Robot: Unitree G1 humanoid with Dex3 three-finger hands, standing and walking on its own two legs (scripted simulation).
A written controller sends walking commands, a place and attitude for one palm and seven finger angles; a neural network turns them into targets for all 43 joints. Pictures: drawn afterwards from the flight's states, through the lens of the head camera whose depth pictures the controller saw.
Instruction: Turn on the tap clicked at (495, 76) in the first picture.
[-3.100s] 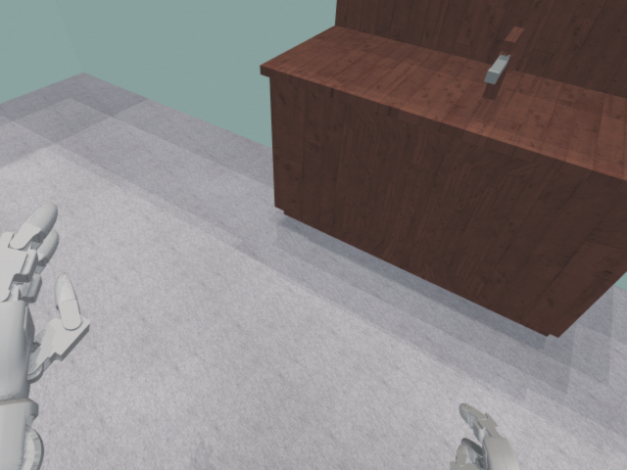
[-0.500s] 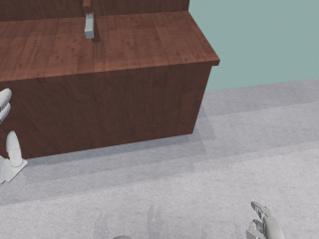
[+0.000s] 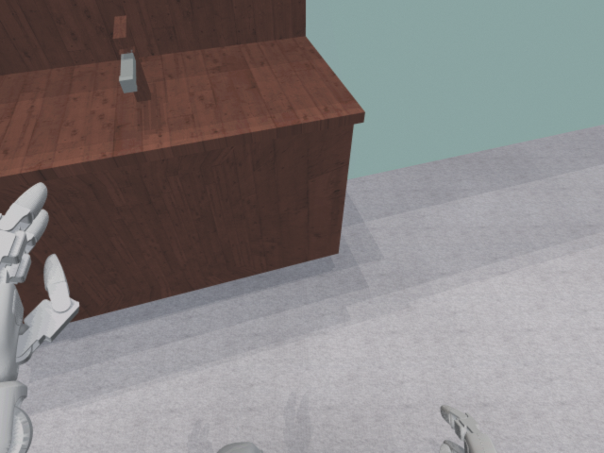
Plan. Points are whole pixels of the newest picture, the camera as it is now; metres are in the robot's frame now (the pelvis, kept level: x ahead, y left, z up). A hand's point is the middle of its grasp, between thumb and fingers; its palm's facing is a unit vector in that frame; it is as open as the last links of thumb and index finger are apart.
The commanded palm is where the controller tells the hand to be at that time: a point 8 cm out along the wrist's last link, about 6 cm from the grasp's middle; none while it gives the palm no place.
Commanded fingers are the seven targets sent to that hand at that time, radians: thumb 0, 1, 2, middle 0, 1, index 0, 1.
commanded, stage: take the last steps up to it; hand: left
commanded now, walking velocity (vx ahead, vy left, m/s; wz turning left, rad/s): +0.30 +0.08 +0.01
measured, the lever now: (128, 83) +0.80 +0.42 +0.09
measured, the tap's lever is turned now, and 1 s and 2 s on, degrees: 0 0 0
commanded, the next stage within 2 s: come to a stop and stand still in 1.62 s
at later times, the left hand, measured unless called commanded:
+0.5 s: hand (90, 251) +0.28 +0.23 +0.18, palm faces +0.39 -0.78 -0.48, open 7.4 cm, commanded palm +0.23 +0.28 +0.18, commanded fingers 0.00 0.90 0.90 -0.20 -0.30 -0.20 -0.30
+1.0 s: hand (114, 169) +0.41 +0.26 +0.17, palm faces +0.41 -0.82 -0.39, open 7.4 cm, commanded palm +0.35 +0.30 +0.18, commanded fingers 0.00 0.90 0.90 -0.20 -0.30 -0.20 -0.30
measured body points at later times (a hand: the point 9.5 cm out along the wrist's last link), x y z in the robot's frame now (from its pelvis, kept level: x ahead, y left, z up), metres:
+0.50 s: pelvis +0.07 +0.00 -0.01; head +0.06 -0.02 +0.44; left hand +0.25 +0.27 +0.21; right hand +0.22 -0.20 -0.11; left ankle +0.06 +0.13 -0.73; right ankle +0.10 -0.10 -0.73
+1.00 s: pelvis +0.18 +0.02 +0.00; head +0.19 +0.03 +0.45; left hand +0.38 +0.30 +0.19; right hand +0.35 -0.22 -0.08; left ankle +0.20 +0.14 -0.73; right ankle +0.13 -0.09 -0.67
